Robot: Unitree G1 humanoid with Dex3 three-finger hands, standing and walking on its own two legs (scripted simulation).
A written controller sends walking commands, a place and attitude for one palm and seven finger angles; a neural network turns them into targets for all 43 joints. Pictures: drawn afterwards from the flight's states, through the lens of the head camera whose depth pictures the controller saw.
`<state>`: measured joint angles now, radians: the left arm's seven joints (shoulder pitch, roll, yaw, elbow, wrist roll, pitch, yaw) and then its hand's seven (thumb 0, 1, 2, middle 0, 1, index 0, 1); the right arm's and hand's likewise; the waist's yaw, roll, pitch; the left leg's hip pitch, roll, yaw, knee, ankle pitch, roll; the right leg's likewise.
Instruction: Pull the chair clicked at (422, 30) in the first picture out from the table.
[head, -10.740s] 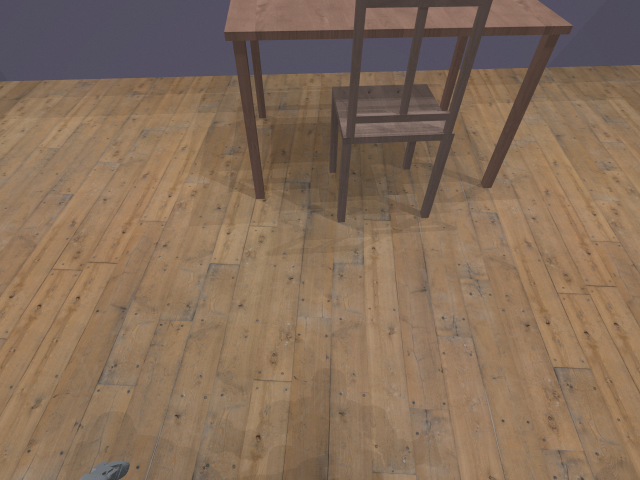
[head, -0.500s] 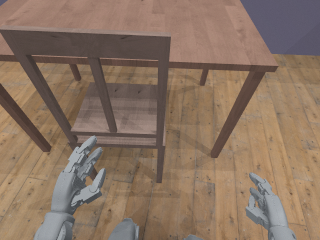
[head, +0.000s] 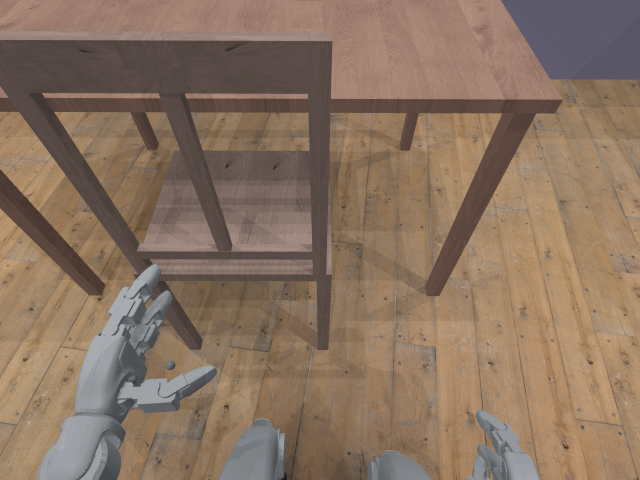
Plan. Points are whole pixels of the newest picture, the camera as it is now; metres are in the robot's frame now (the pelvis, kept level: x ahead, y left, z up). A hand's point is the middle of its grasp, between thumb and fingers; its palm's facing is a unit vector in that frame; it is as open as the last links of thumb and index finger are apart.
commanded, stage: raise the hand toward the chair's back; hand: left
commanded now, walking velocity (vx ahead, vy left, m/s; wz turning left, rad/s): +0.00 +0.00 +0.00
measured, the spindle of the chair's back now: (203, 186) +0.53 +0.21 +0.02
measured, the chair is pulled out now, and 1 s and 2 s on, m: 0.00 0.00 0.00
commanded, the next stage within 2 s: aim the fingers beside a spindle in 1.24 s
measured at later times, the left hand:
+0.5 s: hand (139, 358) +0.24 +0.21 +0.06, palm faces +0.03 -1.00 -0.04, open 16.6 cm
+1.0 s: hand (133, 346) +0.25 +0.22 +0.06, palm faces +0.03 -1.00 -0.05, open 16.9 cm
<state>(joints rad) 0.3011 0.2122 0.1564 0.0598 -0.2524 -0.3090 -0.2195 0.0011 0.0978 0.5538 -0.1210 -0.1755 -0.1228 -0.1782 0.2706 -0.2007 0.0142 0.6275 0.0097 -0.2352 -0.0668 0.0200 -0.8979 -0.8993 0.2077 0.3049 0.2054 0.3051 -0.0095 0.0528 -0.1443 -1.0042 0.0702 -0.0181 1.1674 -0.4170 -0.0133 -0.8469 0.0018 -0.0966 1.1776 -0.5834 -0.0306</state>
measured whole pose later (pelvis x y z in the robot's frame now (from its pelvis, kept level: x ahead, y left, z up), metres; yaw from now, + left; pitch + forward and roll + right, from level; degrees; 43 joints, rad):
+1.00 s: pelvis +0.01 +0.02 +0.02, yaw +1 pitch +13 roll -3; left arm 0.28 0.25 0.21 0.10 -0.27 -0.34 -0.26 -0.02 -0.50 0.30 -0.06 -0.08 -0.06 -0.08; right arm 0.25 -0.25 0.01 0.60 0.02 -0.24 -0.06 0.02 -0.90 -0.90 0.20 0.30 0.20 0.30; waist -0.02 0.05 -0.14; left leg -0.93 0.05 -0.01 1.11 -0.41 0.01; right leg -0.76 -0.01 -0.09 1.08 -0.56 0.00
